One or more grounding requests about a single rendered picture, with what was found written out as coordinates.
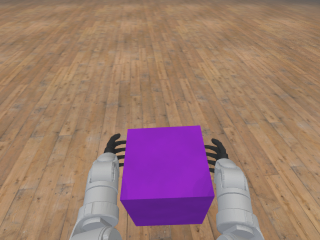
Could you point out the robot left upper arm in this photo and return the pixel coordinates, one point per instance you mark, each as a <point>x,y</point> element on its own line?
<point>102,233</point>

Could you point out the robot left forearm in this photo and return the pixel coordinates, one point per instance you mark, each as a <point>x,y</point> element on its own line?
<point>100,200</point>

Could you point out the left robot hand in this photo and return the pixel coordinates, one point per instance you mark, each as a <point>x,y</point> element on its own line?
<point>110,147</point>

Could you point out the right robot hand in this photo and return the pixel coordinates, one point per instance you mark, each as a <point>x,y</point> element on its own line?
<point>220,150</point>

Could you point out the robot right forearm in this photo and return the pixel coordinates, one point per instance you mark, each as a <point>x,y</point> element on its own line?
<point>235,213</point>

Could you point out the carton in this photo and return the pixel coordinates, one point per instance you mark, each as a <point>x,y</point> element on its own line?
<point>166,178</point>

